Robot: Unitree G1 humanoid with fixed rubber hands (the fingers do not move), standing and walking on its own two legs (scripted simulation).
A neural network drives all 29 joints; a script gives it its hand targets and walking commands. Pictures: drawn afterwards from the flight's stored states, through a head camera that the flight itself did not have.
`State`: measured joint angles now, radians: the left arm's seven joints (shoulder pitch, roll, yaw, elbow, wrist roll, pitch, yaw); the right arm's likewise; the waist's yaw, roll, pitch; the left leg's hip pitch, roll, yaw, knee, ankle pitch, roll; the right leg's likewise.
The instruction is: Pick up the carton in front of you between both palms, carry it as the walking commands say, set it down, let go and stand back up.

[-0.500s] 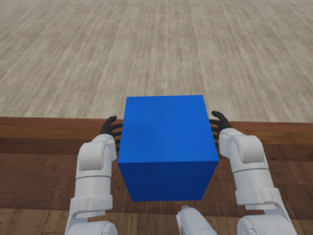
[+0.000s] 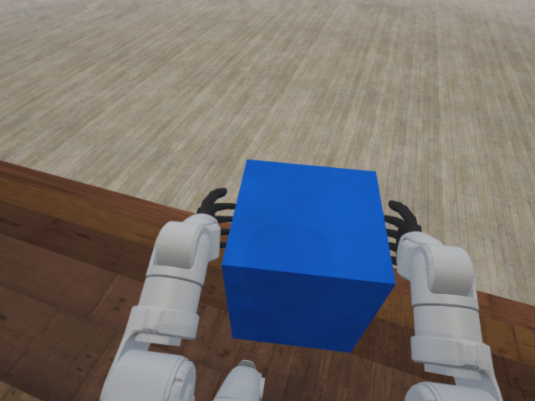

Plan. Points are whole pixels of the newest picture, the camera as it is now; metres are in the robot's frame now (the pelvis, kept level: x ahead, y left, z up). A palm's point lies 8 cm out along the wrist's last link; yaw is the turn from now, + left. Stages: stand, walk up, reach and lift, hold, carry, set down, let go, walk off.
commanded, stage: carry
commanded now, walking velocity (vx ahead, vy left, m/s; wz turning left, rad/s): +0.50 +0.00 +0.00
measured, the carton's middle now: (300, 259) +0.35 +0.03 +0.01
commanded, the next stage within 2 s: none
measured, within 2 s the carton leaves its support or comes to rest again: neither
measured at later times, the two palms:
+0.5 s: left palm (245, 171) +0.68 +0.21 -0.11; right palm (357, 180) +0.68 -0.09 -0.10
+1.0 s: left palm (266, 139) +1.06 +0.22 -0.28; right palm (343, 150) +1.05 -0.08 -0.29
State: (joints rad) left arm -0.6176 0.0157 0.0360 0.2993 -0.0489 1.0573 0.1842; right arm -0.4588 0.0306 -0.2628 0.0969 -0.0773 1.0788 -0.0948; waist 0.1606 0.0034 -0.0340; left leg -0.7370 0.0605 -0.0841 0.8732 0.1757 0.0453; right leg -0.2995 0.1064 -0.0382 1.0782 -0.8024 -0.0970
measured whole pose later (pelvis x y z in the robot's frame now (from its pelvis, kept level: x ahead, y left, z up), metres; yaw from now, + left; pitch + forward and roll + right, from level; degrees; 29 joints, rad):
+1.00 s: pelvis +0.71 +0.07 -0.41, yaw +0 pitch +0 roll -2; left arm -0.58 0.03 0.14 0.19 -0.03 1.07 0.15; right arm -0.55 0.03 -0.17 0.11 -0.07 1.09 -0.14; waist -0.02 0.06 -0.05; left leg -0.47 -0.03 0.09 0.59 0.33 0.11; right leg -0.29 0.12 -0.08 1.63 -0.68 -0.06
